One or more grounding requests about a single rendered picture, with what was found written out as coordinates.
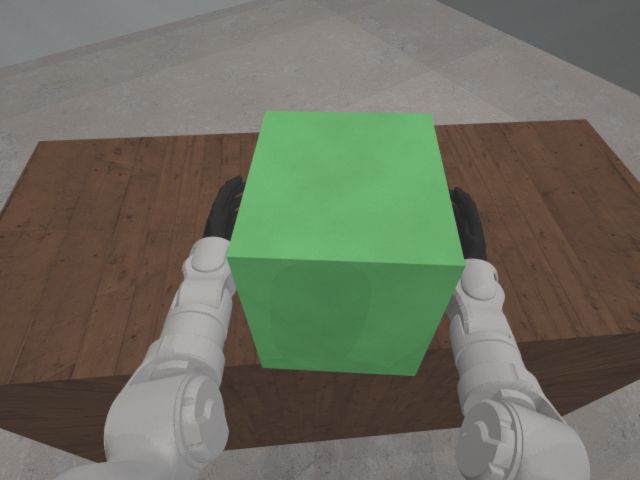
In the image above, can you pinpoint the robot left forearm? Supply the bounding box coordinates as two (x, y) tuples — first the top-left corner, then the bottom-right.
(104, 237), (237, 458)

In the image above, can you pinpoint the robot left hand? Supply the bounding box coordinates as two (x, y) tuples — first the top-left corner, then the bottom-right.
(203, 175), (246, 241)

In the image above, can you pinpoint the robot right upper arm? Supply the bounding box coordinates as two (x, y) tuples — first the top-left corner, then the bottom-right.
(455, 398), (590, 480)

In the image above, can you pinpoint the robot right hand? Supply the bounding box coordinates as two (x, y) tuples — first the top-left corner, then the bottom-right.
(448, 187), (487, 261)

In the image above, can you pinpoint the robot right forearm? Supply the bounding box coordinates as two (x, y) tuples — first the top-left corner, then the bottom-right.
(445, 259), (590, 468)

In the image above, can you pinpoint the robot left upper arm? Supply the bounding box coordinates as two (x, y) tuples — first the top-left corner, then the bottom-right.
(54, 373), (229, 480)

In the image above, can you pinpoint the pedestal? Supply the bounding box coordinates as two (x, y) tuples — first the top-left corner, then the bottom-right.
(0, 119), (640, 463)

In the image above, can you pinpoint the carton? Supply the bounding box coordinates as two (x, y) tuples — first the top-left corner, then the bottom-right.
(226, 111), (466, 376)

